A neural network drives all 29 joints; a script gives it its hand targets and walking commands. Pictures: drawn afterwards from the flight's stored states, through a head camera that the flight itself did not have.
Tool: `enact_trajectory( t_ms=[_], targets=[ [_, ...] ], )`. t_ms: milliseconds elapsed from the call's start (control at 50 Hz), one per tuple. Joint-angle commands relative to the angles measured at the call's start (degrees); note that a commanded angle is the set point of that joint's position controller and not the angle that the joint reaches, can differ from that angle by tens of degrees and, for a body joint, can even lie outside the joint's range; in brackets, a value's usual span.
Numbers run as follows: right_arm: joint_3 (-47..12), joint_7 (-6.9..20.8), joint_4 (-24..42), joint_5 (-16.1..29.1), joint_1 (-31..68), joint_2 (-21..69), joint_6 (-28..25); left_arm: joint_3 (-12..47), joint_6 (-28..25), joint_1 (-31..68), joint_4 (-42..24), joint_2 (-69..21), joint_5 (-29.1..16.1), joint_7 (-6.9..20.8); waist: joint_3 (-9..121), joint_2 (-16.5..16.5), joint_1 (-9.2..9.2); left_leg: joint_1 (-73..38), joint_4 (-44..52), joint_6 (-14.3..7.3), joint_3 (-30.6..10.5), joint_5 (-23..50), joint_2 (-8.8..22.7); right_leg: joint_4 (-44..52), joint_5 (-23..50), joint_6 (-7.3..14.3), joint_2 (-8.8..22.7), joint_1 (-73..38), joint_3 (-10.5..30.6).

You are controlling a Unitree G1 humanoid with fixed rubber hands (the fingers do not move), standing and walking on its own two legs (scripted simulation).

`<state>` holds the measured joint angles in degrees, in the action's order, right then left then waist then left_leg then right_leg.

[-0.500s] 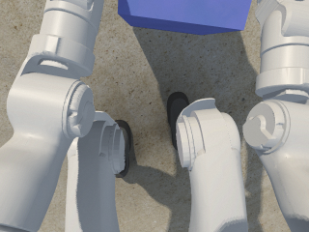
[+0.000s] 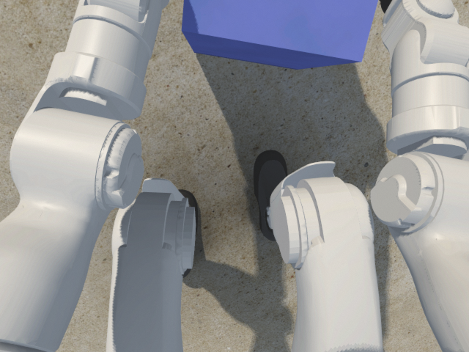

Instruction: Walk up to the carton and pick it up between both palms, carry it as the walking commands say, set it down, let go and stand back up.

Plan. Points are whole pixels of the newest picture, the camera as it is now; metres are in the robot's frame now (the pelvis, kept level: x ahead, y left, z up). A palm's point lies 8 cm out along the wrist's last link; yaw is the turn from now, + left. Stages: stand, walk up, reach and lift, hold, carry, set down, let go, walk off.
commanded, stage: set down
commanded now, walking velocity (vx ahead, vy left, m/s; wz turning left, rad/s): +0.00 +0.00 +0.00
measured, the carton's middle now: out of the picture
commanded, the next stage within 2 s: none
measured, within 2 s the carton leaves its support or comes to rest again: rests again in 0.10 s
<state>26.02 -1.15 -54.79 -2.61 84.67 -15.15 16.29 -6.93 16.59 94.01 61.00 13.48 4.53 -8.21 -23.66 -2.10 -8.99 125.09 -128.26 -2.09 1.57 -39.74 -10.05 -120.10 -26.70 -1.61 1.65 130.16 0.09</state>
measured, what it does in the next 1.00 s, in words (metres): stands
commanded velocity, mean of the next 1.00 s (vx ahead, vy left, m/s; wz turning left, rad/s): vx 0.00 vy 0.00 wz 0.00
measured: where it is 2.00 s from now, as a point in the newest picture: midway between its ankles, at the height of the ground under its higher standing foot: (225, 228)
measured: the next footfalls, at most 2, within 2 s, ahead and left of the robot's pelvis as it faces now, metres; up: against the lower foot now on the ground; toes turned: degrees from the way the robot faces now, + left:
none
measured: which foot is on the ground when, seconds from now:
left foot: down 0.00-1.00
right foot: down 0.00-1.00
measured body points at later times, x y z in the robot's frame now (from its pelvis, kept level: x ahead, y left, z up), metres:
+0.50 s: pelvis +0.00 +0.00 +0.00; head +0.38 -0.02 +0.23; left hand +0.60 +0.02 -0.18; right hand +0.52 -0.27 -0.17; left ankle +0.08 +0.09 -0.34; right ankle +0.14 -0.13 -0.34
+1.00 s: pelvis +0.00 +0.00 +0.00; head +0.38 -0.02 +0.22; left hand +0.60 +0.02 -0.18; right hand +0.52 -0.27 -0.18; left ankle +0.08 +0.09 -0.34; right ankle +0.14 -0.13 -0.34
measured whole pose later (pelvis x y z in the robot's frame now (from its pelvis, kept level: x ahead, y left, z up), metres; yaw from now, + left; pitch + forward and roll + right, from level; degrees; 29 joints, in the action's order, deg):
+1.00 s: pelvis +0.00 +0.00 +0.00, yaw +0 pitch +35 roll -3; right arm 29.8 -1.2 -61.0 -2.5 85.9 -14.8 9.0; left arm -5.0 11.5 95.0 64.0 15.2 4.0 -5.3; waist -26.6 -1.3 -10.1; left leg 123.9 -129.1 -1.8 1.0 -40.0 -10.0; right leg -120.5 -26.8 -1.8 1.6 128.8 -0.6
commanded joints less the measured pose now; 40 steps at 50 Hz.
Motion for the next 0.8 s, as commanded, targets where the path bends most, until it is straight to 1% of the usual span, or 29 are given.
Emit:
enact_trajectory(
  t_ms=[0,20,40,60,120,140,180,260,300,320,380,420,440,460,500,520,540,560,580,600,620,660,780],
  targets=[
    [-15.26,13.16,8.45,6.34,31.46,50.78,-3.44,15.67,-4.33,28.86,-9.23,-56.67,-7.43,15.81,70.82,-12.68,-10.11,-22.12,13.95,0.55,-3.42,25.69,0.29,2.14,26.61,1.34,-6.07,-40.56,-3.20],
    [-15.29,13.21,8.17,6.22,30.63,50.86,-3.54,15.64,-4.48,27.71,-8.53,-56.51,-7.44,15.79,70.64,-12.54,-10.15,-21.77,13.69,0.62,-3.62,26.56,0.32,1.89,27.15,1.33,-6.06,-40.36,-3.15],
    [-15.51,13.33,8.75,6.31,30.20,51.05,-3.67,15.74,-4.73,27.30,-9.15,-56.19,-7.49,15.62,71.06,-12.15,-9.92,-21.70,13.52,0.62,-3.78,27.24,0.32,1.64,27.75,1.29,-6.04,-40.27,-3.06],
    [-15.62,13.36,8.72,6.32,30.04,51.20,-3.82,15.92,-4.87,26.68,-8.72,-56.42,-7.40,15.44,71.03,-12.41,-9.91,-22.05,13.48,0.64,-3.97,28.57,0.36,1.62,28.29,1.09,-6.04,-39.55,-3.14],
    [-16.05,13.58,9.49,6.79,30.18,50.78,-4.35,16.03,-5.43,25.63,-8.77,-55.46,-6.91,14.60,70.26,-12.62,-8.74,-22.91,13.38,0.56,-4.54,31.08,0.53,1.35,28.39,0.93,-6.02,-37.27,-3.07],
    [-16.34,13.58,10.54,7.31,31.42,50.33,-4.59,15.70,-5.49,24.98,-8.10,-54.96,-6.39,14.29,70.04,-12.68,-7.73,-23.48,13.30,0.39,-4.55,31.28,0.67,1.08,28.11,0.73,-5.96,-36.31,-3.28],
    [-16.48,13.50,10.89,7.27,32.74,49.22,-4.62,13.86,-5.28,23.04,-5.30,-53.82,-4.74,13.97,66.97,-12.44,-6.18,-22.76,13.77,-0.07,-4.66,29.70,0.58,1.37,25.98,0.54,-5.83,-34.44,-3.10],
    [-14.84,13.09,10.21,6.00,33.63,47.42,-4.35,10.38,-4.84,22.89,-2.86,-50.75,-1.74,13.92,62.14,-11.39,-4.30,-19.07,14.72,-0.59,-4.25,23.51,0.98,1.00,21.95,0.46,-5.72,-33.39,-3.08],
    [-14.29,12.84,9.94,5.85,34.07,46.79,-4.32,9.89,-4.64,24.36,-2.66,-49.53,-1.13,14.13,61.45,-11.27,-4.42,-18.69,14.81,-0.73,-4.00,21.16,1.03,1.12,20.51,0.47,-5.69,-33.16,-3.08],
    [-13.55,12.72,8.73,5.20,33.70,46.08,-4.18,9.40,-4.54,24.80,-2.21,-48.77,-1.06,14.30,59.84,-10.72,-5.14,-17.63,15.15,-0.73,-4.09,19.41,1.05,1.47,19.39,0.53,-5.67,-33.07,-3.02],
    [-12.23,12.51,7.41,4.61,32.53,45.65,-4.26,9.62,-4.53,26.14,-3.00,-47.64,-0.95,14.72,58.92,-11.06,-5.88,-17.25,15.11,-0.61,-4.09,17.61,1.31,1.47,18.10,0.61,-5.60,-32.86,-2.98],
    [-11.58,12.38,6.52,4.33,31.42,45.61,-4.44,10.16,-4.67,26.60,-3.61,-47.53,-1.37,14.94,58.76,-11.30,-6.85,-17.57,15.00,-0.31,-4.20,18.04,1.44,1.59,18.66,0.76,-5.68,-33.16,-2.95],
    [-11.49,12.33,6.15,4.65,31.18,45.41,-4.62,10.51,-4.71,26.36,-3.83,-47.67,-1.46,15.05,58.81,-11.95,-6.71,-18.19,15.08,-0.31,-4.16,18.32,1.37,1.63,18.55,0.85,-5.64,-32.85,-3.06],
    [-11.23,12.32,5.91,4.44,31.14,44.79,-4.76,10.66,-4.74,25.98,-3.58,-47.32,-1.68,15.10,58.64,-12.19,-7.11,-18.06,14.91,-0.10,-4.24,18.42,1.48,1.70,18.68,0.90,-5.53,-32.62,-2.89],
    [-11.13,12.27,5.85,4.52,30.42,44.66,-5.05,10.47,-4.87,24.48,-3.40,-47.05,-1.16,15.13,58.63,-12.46,-6.45,-19.07,14.87,-0.02,-4.37,20.22,1.59,1.59,19.61,0.74,-5.54,-32.16,-2.85],
    [-11.03,12.24,5.39,4.46,29.99,44.51,-5.16,10.24,-4.94,23.77,-2.98,-46.82,-1.09,15.15,58.50,-12.37,-6.71,-19.03,14.66,-0.06,-4.49,20.58,1.50,1.72,19.86,0.68,-5.63,-32.12,-2.70],
    [-11.16,12.19,5.88,4.63,29.64,44.87,-5.34,10.38,-5.06,23.52,-3.52,-46.90,-1.22,15.05,59.11,-12.34,-6.30,-19.84,14.59,0.02,-4.70,22.07,1.53,1.68,20.51,0.60,-5.63,-31.99,-2.65],
    [-11.03,12.21,5.43,4.52,29.10,44.47,-5.38,10.15,-5.16,23.03,-3.08,-46.63,-1.10,15.00,58.68,-12.29,-6.62,-19.83,14.52,0.09,-4.73,22.58,1.50,1.67,21.02,0.50,-5.57,-32.20,-2.60],
    [-11.09,12.12,5.51,4.48,28.70,44.44,-5.55,9.99,-5.29,22.61,-3.14,-46.74,-0.93,14.98,58.59,-12.28,-6.17,-19.76,14.45,0.09,-4.85,23.11,1.49,1.47,21.26,0.41,-5.68,-32.24,-2.55],
    [-11.19,12.05,5.42,4.42,28.28,44.05,-5.66,9.75,-5.39,21.95,-2.88,-46.26,-0.89,14.98,58.56,-11.76,-6.44,-19.30,14.23,0.12,-4.76,23.42,1.43,1.53,21.84,0.39,-5.66,-32.67,-2.56],
    [-10.85,11.96,5.54,4.34,28.12,43.78,-5.85,9.97,-5.55,22.45,-3.42,-45.79,-0.90,14.88,59.00,-11.97,-6.69,-19.35,14.11,0.20,-4.91,23.85,1.39,1.37,22.39,0.32,-5.69,-33.14,-2.38],
    [-10.73,11.63,5.40,4.17,27.11,42.94,-6.16,9.87,-5.83,22.00,-3.27,-44.31,-0.72,14.56,59.24,-11.85,-6.55,-19.46,14.03,0.32,-4.98,24.56,1.42,1.18,23.07,0.19,-5.68,-33.73,-2.30],
    [-7.20,9.41,4.05,3.15,24.93,35.76,-7.18,8.76,-6.31,22.23,-2.94,-36.55,-0.54,13.13,58.31,-11.92,-7.06,-19.47,14.38,0.62,-5.18,22.11,1.67,1.35,21.70,0.03,-5.59,-34.54,-2.33]
  ],
)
